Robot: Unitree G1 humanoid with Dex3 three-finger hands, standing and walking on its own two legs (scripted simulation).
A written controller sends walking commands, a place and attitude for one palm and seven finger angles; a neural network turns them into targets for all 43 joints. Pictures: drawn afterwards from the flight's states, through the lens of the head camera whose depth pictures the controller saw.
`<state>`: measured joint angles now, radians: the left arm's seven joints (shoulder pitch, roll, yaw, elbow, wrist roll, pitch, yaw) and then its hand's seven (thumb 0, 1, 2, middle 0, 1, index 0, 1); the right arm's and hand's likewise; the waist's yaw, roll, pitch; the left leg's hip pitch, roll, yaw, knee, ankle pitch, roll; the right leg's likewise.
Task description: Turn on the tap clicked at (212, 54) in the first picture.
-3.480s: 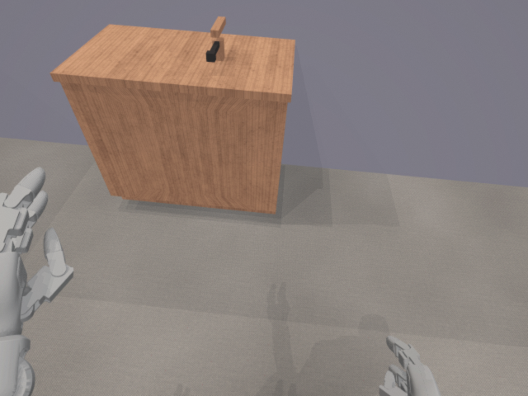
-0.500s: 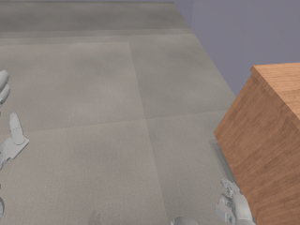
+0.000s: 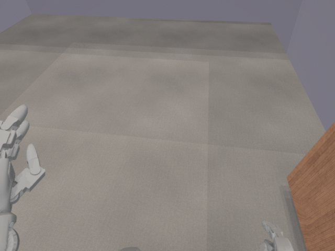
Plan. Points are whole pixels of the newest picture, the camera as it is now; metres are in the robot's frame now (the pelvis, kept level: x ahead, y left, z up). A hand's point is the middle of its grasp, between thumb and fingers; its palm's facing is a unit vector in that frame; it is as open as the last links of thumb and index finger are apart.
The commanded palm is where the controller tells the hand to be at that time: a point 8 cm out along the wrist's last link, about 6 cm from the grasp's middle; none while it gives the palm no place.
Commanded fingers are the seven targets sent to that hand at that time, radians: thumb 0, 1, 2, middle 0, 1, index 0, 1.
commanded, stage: walk to a spot facing it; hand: left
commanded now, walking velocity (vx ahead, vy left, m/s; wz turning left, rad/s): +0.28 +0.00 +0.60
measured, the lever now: out of the picture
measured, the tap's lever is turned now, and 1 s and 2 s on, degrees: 0 0 0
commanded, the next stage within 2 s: turn to face it in 0.94 s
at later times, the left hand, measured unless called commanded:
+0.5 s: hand out of the picture +0.15 +0.29 +0.18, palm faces +0.62 -0.65 -0.43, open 7.5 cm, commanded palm +0.11 +0.32 +0.17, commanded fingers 0.00 0.90 0.90 -0.20 -0.30 -0.20 -0.30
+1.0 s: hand out of the picture +0.22 +0.35 +0.17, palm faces +0.70 -0.59 -0.40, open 7.5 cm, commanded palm +0.14 +0.36 +0.17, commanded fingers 0.00 0.90 0.90 -0.20 -0.30 -0.20 -0.30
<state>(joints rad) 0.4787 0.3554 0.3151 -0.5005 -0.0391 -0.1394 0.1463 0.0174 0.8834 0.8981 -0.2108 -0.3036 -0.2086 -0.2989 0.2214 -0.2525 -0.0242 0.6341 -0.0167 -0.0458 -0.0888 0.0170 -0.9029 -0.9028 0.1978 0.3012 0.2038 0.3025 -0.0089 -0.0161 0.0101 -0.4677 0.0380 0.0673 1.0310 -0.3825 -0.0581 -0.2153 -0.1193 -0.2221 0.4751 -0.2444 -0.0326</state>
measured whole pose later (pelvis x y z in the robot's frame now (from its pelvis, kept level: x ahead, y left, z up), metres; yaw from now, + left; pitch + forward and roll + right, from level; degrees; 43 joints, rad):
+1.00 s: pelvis +0.10 +0.04 -0.01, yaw +23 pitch +0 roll +0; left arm 0.43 0.38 0.39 -0.55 -0.02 -0.21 0.16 0.02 0.89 0.90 -0.21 -0.30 -0.20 -0.30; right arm 0.19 -0.16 -0.02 0.60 0.01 -0.09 -0.05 0.01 -0.91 -0.90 0.19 0.30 0.20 0.30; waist -0.02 -0.03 0.05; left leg -0.29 0.06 0.11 0.58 -0.27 0.01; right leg -0.47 -0.10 -0.10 1.09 -0.47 0.05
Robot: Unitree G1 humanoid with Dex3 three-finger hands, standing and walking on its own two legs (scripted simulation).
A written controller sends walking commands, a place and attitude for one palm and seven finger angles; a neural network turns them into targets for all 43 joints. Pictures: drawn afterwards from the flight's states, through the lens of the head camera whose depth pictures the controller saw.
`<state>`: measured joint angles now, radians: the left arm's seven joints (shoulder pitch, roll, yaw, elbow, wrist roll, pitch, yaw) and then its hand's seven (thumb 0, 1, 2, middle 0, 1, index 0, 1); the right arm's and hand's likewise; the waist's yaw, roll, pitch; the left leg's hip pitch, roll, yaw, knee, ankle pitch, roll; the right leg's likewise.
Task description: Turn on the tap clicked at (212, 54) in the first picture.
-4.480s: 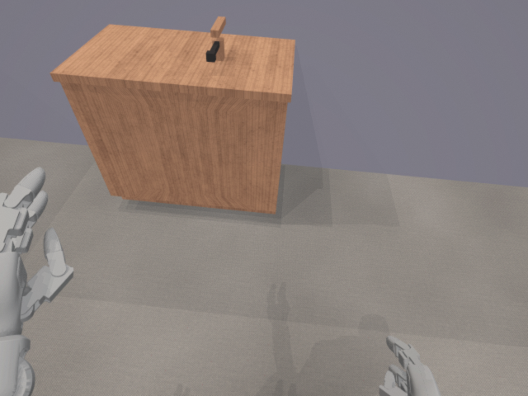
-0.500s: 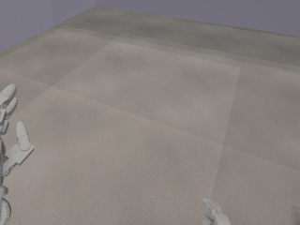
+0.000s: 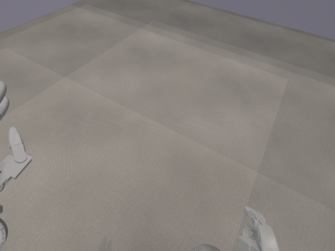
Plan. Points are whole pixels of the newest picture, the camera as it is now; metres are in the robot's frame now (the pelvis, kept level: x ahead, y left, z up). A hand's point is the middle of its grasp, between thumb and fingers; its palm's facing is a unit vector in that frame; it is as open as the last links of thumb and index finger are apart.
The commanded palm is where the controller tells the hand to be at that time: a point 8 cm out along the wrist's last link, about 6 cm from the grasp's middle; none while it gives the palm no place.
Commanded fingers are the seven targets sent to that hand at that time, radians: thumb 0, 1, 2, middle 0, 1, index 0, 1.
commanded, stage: turn to face it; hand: left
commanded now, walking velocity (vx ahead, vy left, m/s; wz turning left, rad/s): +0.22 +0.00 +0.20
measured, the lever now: out of the picture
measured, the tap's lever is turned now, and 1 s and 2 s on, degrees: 0 0 0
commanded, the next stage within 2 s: none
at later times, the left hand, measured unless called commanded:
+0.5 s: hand (92, 119) +0.31 +0.16 +0.19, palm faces +0.27 -0.87 -0.42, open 7.5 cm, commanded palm +0.27 +0.22 +0.19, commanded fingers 0.00 0.90 0.90 -0.20 -0.30 -0.20 -0.30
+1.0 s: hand (168, 115) +0.34 +0.02 +0.17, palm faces -0.08 -0.82 -0.56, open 7.5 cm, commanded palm +0.31 +0.10 +0.19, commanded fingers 0.00 0.90 0.90 -0.20 -0.30 -0.20 -0.30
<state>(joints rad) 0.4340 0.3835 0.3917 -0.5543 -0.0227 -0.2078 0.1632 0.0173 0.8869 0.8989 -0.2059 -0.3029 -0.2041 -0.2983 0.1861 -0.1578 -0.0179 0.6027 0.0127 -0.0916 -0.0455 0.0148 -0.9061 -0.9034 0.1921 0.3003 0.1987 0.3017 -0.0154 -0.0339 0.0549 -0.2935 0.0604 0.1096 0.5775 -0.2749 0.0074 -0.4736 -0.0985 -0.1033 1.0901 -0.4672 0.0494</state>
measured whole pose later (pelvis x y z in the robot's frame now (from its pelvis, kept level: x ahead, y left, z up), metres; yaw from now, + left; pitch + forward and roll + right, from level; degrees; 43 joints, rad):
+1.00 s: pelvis +0.04 -0.07 +0.00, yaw -27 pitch +0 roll +2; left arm 0.53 0.41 0.42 -0.61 -0.06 -0.18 0.13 0.02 0.88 0.90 -0.21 -0.30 -0.21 -0.30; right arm 0.14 -0.20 0.01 0.58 0.01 0.03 0.00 0.02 -0.90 -0.90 0.20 0.30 0.20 0.30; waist -0.02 0.03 0.18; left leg -0.50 0.10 0.03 1.21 -0.47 -0.11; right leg -0.36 0.03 -0.06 0.61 -0.24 -0.09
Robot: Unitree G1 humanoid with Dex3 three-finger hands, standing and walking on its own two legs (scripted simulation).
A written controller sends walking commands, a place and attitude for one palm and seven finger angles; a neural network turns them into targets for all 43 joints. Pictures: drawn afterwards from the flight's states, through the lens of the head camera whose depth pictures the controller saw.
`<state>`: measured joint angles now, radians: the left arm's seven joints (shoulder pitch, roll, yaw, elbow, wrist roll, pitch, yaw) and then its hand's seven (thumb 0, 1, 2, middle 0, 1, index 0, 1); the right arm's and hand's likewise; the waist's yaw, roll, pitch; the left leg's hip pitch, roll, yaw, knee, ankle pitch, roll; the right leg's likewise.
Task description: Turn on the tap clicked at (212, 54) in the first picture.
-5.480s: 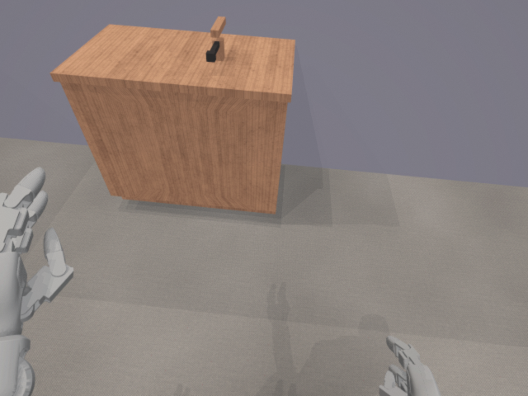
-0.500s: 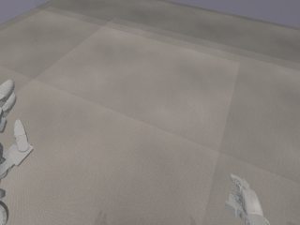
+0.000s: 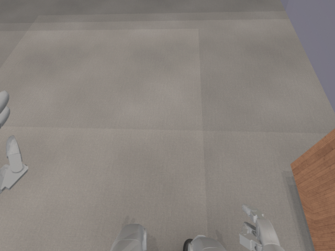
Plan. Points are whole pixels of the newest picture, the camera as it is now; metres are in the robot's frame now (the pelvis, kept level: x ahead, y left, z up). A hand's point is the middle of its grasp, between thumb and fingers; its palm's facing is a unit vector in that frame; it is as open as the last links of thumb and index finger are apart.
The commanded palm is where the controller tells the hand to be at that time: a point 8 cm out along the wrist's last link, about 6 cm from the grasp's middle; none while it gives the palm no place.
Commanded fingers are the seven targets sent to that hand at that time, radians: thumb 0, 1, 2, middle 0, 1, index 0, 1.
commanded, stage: turn to face it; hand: left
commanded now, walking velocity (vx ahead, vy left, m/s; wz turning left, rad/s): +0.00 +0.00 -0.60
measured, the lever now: out of the picture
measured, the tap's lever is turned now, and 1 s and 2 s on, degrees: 0 0 0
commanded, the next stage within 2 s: none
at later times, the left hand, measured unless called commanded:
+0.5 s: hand (39, 172) +0.22 +0.19 +0.18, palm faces +0.22 -0.89 -0.41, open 7.5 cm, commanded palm +0.18 +0.23 +0.19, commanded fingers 0.00 0.90 0.90 -0.20 -0.30 -0.20 -0.30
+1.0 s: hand (128, 183) +0.21 +0.06 +0.18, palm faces -0.12 -0.86 -0.49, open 7.4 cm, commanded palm +0.18 +0.12 +0.19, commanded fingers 0.00 0.90 0.90 -0.20 -0.30 -0.20 -0.30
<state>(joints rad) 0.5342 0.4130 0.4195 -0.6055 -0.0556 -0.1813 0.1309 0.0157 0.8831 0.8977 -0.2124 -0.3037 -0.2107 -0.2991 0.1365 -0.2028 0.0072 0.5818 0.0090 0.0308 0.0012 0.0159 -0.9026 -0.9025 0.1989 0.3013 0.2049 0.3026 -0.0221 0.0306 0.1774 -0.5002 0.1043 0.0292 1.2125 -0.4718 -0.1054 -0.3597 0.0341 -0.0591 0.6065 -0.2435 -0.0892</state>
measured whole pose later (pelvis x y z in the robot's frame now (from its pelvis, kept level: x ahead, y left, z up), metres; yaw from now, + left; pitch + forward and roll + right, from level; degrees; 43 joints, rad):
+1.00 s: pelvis -0.11 -0.02 +0.00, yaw -34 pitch +1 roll +2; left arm 0.52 0.42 0.43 -0.60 -0.04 -0.18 0.14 0.01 0.88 0.90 -0.21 -0.30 -0.21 -0.30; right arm 0.19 -0.27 -0.04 0.53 0.02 0.06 -0.03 0.02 -0.91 -0.90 0.19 0.30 0.20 0.30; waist 0.00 -0.04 0.08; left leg -0.27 0.05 0.10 0.56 -0.29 -0.03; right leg -0.46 0.08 0.07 0.68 -0.28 -0.03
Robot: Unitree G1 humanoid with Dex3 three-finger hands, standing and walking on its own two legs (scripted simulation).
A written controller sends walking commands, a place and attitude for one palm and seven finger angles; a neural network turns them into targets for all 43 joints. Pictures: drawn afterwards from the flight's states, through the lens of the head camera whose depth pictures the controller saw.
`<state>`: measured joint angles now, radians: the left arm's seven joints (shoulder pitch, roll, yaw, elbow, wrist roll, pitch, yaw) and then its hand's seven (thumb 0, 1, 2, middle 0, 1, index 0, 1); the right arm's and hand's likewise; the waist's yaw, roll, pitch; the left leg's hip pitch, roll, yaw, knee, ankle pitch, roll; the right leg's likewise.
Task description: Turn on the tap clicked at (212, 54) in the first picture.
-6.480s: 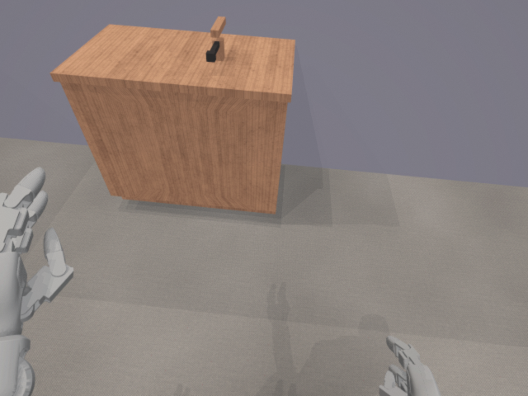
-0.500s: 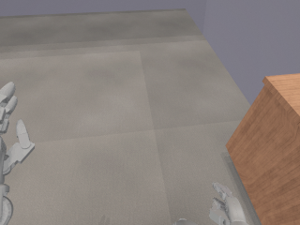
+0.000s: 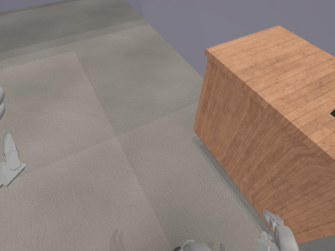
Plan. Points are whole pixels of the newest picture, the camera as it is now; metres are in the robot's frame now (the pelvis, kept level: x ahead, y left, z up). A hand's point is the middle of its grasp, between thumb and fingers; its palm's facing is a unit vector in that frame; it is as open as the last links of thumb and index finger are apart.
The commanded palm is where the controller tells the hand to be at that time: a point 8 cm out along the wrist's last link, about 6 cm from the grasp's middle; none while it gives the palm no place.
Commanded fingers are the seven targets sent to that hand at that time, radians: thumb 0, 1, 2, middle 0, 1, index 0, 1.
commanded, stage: turn to face it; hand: left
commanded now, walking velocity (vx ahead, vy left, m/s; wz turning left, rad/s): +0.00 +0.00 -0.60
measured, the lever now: out of the picture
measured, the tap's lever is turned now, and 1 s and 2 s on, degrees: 0 0 0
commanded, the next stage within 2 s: none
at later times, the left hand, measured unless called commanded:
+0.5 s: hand (128, 162) +0.23 +0.08 +0.18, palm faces +0.07 -0.84 -0.55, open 7.5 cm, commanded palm +0.19 +0.14 +0.19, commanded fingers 0.00 0.90 0.90 -0.20 -0.30 -0.20 -0.30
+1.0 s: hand (183, 173) +0.22 +0.00 +0.17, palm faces -0.11 -0.87 -0.47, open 7.5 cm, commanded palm +0.19 +0.06 +0.19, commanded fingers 0.00 0.90 0.90 -0.20 -0.30 -0.20 -0.30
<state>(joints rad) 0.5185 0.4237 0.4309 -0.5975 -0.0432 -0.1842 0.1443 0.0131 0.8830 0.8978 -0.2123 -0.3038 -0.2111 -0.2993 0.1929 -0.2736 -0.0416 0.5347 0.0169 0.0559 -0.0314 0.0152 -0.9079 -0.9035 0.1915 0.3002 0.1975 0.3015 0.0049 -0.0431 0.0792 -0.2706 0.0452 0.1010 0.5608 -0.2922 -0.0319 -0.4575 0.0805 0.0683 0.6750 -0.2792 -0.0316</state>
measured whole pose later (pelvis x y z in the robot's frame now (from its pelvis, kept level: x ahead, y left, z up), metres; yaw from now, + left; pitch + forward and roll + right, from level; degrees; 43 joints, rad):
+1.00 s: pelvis -0.10 -0.08 -0.01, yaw -35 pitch -2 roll -1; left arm 0.39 0.38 0.37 -0.51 -0.02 -0.16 0.13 0.02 0.89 0.90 -0.20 -0.30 -0.20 -0.30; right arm 0.21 -0.15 0.05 0.52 0.02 -0.02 0.01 0.01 -0.90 -0.90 0.20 0.30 0.20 0.30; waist 0.06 0.07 0.13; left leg -0.23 0.24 0.17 0.72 -0.41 -0.10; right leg -0.33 0.01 -0.10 0.64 -0.28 0.01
